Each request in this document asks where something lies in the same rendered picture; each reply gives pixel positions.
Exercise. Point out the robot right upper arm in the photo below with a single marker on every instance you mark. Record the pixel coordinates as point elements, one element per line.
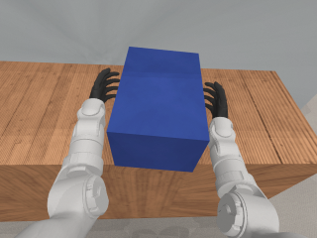
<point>241,215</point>

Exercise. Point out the pedestal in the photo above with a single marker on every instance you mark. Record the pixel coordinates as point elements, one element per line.
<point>38,111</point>

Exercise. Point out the robot right forearm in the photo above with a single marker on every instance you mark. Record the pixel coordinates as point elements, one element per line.
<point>227,162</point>

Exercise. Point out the left robot hand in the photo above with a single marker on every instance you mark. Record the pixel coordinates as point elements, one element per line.
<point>99,89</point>

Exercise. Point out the right robot hand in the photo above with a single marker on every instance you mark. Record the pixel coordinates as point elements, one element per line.
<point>219,107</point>

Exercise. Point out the carton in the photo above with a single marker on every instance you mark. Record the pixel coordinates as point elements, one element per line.
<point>158,120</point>

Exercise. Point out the robot left forearm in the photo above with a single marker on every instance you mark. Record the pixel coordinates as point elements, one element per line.
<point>86,144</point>

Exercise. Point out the robot left upper arm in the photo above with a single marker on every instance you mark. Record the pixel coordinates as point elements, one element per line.
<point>74,205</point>

